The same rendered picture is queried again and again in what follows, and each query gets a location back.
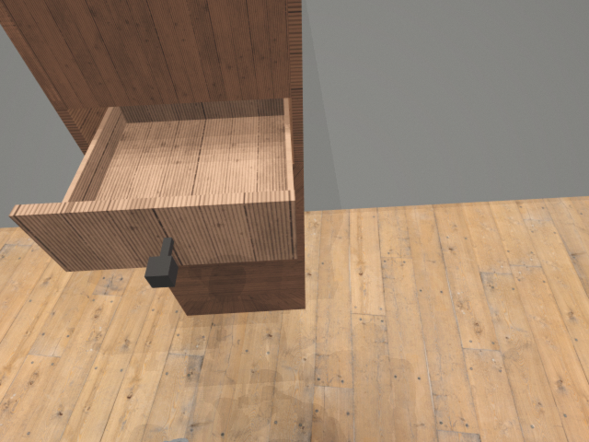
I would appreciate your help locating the cabinet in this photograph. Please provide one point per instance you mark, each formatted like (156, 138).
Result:
(88, 55)

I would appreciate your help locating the handle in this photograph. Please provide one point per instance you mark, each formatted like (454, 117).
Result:
(161, 271)

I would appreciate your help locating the drawer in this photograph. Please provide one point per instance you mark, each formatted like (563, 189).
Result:
(217, 177)

